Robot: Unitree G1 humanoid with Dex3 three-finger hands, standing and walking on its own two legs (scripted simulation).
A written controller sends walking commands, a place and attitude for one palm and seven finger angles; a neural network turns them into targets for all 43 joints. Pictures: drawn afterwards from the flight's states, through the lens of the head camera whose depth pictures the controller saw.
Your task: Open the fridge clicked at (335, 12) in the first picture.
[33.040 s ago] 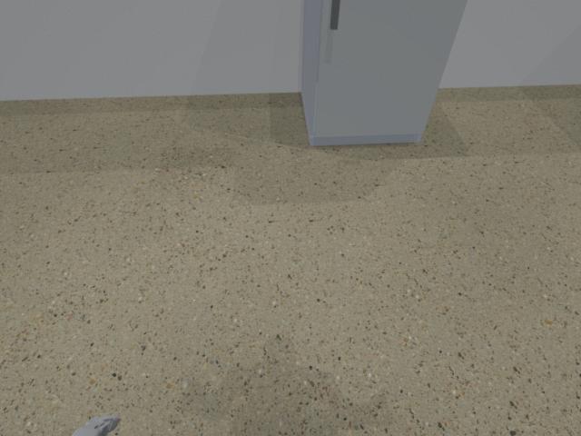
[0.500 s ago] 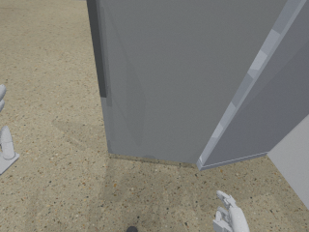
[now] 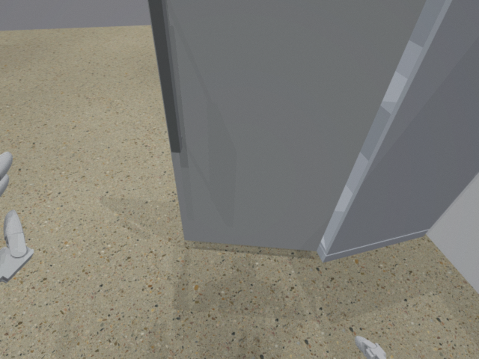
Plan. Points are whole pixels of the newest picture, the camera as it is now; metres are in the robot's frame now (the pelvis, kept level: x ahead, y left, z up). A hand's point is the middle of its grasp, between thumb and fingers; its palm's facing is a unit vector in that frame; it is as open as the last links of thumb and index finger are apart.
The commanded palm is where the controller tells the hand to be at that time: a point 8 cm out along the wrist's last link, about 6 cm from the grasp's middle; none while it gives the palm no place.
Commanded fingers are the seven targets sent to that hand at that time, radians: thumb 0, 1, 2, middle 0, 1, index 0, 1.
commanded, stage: stop stepping back and stand still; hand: left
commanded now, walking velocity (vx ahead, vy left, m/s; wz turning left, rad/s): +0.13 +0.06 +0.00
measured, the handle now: (170, 82) +0.73 +0.24 +0.12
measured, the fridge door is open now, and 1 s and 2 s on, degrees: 70 70 70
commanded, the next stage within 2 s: let the arm hang, fingers relaxed in 0.64 s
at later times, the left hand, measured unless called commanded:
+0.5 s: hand (15, 234) +0.22 +0.31 +0.16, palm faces +0.49 -0.75 -0.45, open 7.4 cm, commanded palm +0.16 +0.34 +0.18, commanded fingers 0.00 0.90 0.90 -0.20 -0.30 -0.20 -0.30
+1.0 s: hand out of the picture +0.11 +0.24 -0.15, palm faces +0.01 -0.97 -0.25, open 7.4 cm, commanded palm none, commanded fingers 0.00 0.90 0.90 -0.20 -0.30 -0.20 -0.30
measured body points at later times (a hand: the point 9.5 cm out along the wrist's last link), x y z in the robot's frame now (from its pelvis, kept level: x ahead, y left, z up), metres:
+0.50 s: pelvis +0.04 +0.03 +0.00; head +0.04 +0.03 +0.45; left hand +0.19 +0.35 +0.18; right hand +0.21 -0.18 -0.09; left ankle +0.06 +0.15 -0.74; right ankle +0.01 -0.08 -0.74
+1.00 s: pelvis +0.02 +0.04 -0.01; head +0.03 +0.04 +0.44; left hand +0.11 +0.29 -0.13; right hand +0.16 -0.22 -0.12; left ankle +0.06 +0.15 -0.74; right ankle +0.01 -0.08 -0.74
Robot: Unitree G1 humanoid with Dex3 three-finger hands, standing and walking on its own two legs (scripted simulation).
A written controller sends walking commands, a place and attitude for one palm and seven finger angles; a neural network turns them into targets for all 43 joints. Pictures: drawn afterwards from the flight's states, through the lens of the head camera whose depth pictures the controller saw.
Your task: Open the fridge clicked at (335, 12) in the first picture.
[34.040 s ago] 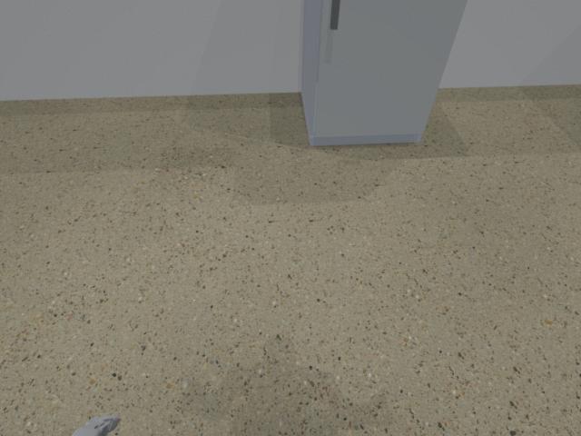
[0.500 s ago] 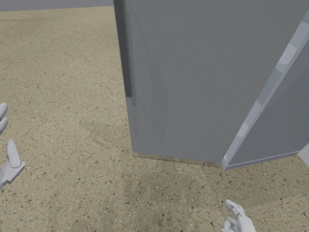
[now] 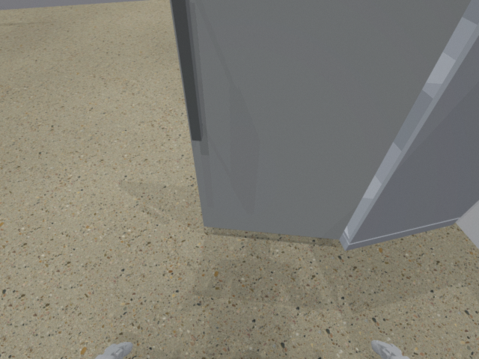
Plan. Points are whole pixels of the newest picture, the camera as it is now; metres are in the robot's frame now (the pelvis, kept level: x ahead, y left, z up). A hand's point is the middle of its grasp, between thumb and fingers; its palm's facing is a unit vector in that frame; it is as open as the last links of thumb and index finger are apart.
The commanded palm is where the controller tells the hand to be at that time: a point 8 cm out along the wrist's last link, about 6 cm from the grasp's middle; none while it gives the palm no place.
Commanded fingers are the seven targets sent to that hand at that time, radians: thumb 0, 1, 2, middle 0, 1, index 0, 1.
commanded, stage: let the arm hang, fingers relaxed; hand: left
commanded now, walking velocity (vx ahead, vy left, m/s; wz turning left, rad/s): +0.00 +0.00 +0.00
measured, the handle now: (191, 66) +0.73 +0.14 +0.12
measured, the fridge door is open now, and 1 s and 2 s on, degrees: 70 70 70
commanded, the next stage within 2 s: look to check the result in 0.84 s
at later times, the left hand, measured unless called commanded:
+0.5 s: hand out of the picture -0.02 +0.18 -0.17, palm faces +0.02 -0.98 -0.21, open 7.4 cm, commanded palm none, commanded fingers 0.00 0.90 0.90 -0.20 -0.30 -0.20 -0.30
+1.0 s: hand out of the picture +0.02 +0.18 -0.17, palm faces +0.00 -0.98 -0.18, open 7.4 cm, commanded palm none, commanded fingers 0.00 0.90 0.90 -0.20 -0.30 -0.20 -0.30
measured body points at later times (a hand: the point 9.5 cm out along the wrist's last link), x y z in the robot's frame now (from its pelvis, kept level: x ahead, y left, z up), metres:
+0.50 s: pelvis +0.00 +0.00 +0.01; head +0.02 +0.00 +0.46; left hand -0.02 +0.24 -0.15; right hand -0.01 -0.21 -0.15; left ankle +0.05 +0.10 -0.73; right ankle -0.01 -0.12 -0.73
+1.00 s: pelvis +0.01 +0.01 +0.01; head +0.03 +0.01 +0.46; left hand +0.02 +0.23 -0.15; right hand +0.02 -0.22 -0.15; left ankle +0.05 +0.10 -0.73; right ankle -0.01 -0.12 -0.73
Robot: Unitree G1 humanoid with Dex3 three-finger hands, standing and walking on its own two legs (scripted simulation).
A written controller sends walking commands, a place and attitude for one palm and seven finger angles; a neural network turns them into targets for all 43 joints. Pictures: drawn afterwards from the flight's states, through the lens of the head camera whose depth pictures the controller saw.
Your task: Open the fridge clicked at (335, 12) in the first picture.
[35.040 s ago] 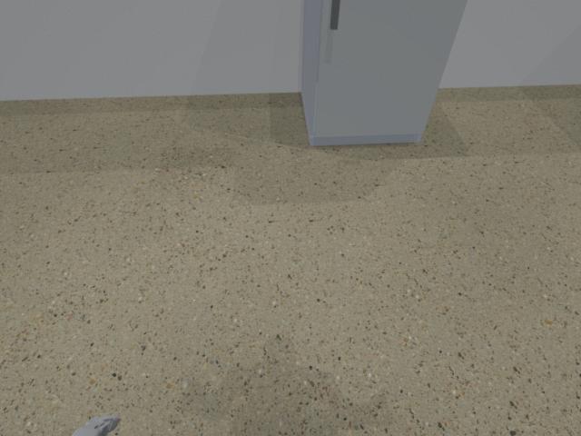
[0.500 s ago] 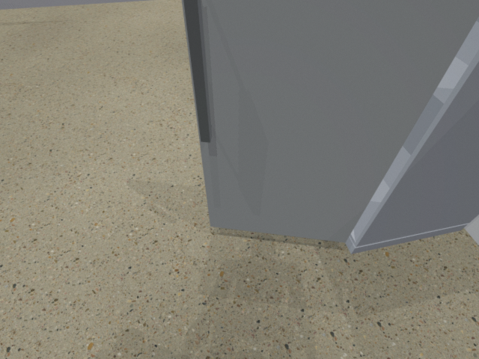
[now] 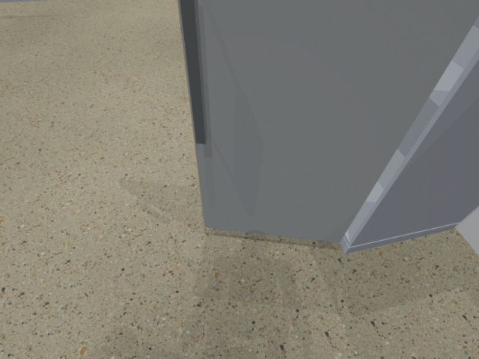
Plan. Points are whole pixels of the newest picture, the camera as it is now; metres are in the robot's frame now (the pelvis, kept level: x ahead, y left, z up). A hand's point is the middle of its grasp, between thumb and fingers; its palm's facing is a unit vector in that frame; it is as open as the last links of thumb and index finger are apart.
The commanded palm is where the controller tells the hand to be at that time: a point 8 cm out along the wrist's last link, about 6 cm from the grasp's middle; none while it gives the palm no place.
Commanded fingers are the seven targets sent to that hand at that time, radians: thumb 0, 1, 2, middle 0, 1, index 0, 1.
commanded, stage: look to check the result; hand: left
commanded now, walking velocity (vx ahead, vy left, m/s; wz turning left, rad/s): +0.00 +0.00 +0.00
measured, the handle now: (197, 70) +0.71 +0.14 +0.11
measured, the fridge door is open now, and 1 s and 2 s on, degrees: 70 70 70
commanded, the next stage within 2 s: stand and wait in 0.38 s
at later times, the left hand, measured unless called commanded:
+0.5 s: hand out of the picture +0.01 +0.17 -0.18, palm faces +0.01 -0.99 -0.17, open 7.4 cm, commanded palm none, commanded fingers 0.00 0.90 0.90 -0.20 -0.30 -0.20 -0.30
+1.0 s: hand out of the picture +0.01 +0.17 -0.18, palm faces +0.00 -0.98 -0.17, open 7.4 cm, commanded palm none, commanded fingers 0.00 0.90 0.90 -0.20 -0.30 -0.20 -0.30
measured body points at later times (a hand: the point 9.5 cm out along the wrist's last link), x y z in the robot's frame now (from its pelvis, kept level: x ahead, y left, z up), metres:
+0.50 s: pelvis +0.01 +0.00 +0.00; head +0.02 +0.01 +0.45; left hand +0.01 +0.22 -0.16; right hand +0.01 -0.23 -0.16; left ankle +0.04 +0.09 -0.74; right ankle -0.03 -0.13 -0.74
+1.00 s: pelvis +0.01 +0.00 +0.00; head +0.03 +0.01 +0.45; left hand +0.01 +0.22 -0.16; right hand +0.01 -0.22 -0.16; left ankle +0.04 +0.09 -0.74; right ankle -0.03 -0.13 -0.74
